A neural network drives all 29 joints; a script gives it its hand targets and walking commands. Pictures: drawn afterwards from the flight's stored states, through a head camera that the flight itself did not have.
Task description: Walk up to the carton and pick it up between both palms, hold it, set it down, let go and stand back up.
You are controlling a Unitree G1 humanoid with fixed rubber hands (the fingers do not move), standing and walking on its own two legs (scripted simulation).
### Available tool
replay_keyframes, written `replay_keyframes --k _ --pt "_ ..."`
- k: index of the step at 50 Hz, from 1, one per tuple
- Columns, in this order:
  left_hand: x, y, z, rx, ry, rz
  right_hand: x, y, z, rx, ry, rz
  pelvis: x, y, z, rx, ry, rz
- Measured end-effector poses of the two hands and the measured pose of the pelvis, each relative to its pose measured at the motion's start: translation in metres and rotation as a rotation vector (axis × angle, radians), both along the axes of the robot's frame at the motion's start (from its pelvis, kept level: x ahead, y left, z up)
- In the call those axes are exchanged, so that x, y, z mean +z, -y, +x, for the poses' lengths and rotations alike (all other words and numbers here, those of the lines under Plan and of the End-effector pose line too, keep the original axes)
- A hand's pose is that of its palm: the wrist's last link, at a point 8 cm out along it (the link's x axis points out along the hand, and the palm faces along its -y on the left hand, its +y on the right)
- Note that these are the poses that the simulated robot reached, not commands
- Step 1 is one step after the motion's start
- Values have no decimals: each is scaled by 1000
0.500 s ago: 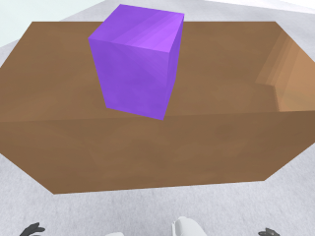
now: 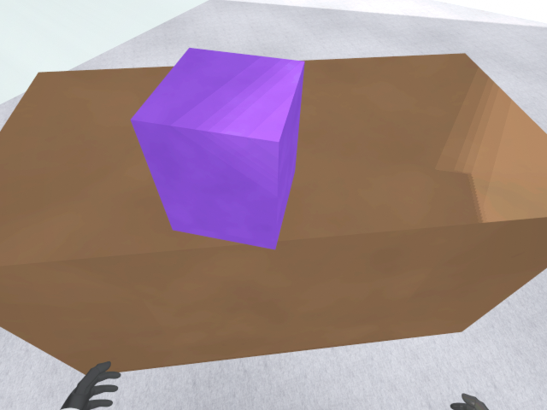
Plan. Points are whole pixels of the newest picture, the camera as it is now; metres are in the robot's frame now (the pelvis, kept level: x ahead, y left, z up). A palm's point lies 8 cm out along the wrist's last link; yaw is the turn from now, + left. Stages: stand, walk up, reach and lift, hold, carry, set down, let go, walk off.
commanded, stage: walk up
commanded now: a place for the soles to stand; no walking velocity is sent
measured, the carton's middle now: (233, 152) +0.52 +0.07 +0.08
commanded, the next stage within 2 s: none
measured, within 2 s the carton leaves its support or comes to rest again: neither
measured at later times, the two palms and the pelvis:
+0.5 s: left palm out of the picture +0.08 +0.29 -0.10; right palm out of the picture +0.06 -0.32 -0.11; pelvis +0.00 -0.01 +0.01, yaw +0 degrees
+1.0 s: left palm out of the picture +0.12 +0.43 -0.11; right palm out of the picture +0.11 -0.22 -0.11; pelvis +0.05 +0.09 -0.02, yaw +2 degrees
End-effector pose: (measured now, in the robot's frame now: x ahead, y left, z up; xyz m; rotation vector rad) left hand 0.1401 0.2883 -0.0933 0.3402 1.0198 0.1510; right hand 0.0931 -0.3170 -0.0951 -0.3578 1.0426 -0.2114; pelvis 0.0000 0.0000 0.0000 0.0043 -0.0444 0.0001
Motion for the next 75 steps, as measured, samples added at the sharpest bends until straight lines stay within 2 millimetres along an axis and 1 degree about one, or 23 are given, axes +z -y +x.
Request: replay_keyframes --k 5,11,15,20,25,27,30,33,36,39,41,43,46,49,51,54,57,62,65,68,71,75 --pt "-4 -5 -15 37 -63 3 -4 -3 -4 -23 -40 14 3 -1 3 -2 -1 -3" --pt "-8 -10 -38 76 -139 13 -9 -5 -13 -51 -85 26 6 0 3 -2 -5 -2" --pt "-10 -10 -50 93 -167 15 -12 -4 -20 -66 -110 35 7 1 1 -3 -2 -2" --pt "-12 -6 -59 104 -187 12 -15 -3 -28 -84 -125 39 7 3 0 -6 0 -1" --pt "-12 -1 -61 106 -180 6 -16 1 -31 -90 -128 43 7 6 -2 -6 1 -3" --pt "-10 -3 -62 99 -152 23 -17 4 -31 -82 -133 42 5 5 -1 7 -1 -9" --pt "-4 -16 -71 105 -124 64 -15 2 -28 -54 -149 28 4 -3 0 26 -10 -17" --pt "2 -39 -85 133 -117 102 -12 -6 -19 -24 -150 19 3 -15 2 46 -5 -25" --pt "4 -65 -95 153 -114 127 -10 -21 -8 14 -154 12 1 -31 6 67 2 -31" --pt "-1 -96 -100 169 -128 139 -10 -42 7 31 -133 8 -6 -52 14 74 11 -25" --pt "-12 -119 -95 167 -138 147 -15 -54 13 42 -106 -15 -19 -69 23 71 10 -24" --pt "-22 -137 -83 173 -140 151 -22 -65 12 43 -105 -42 -29 -81 27 71 18 -2" --pt "-23 -145 -55 162 -110 141 -23 -83 8 18 -111 -37 -28 -89 37 60 26 12" --pt "-19 -141 -27 111 -86 119 -18 -98 12 4 -88 -24 -22 -92 48 39 28 10" --pt "-18 -135 -8 80 -73 99 -16 -104 19 16 -74 -19 -20 -93 54 29 29 5" --pt "-18 -125 15 38 -55 80 -19 -104 34 17 -48 -5 -22 -92 61 12 27 3" --pt "-14 -114 32 27 -34 50 -20 -103 51 15 -41 8 -19 -92 67 23 27 -13" --pt "-5 -105 58 30 18 0 -9 -101 74 25 -26 -15 -9 -101 76 32 22 2" --pt "-1 -107 69 32 33 -13 0 -100 85 28 -11 -32 -4 -103 78 31 19 -2" --pt "1 -112 74 41 31 -14 8 -99 93 27 2 -40 0 -104 79 28 17 -6" --pt "1 -117 71 59 16 -15 13 -102 98 21 12 -33 4 -104 79 25 17 -5" --pt "-2 -121 56 92 -35 -16 14 -106 102 23 13 -24 7 -105 78 22 14 -5"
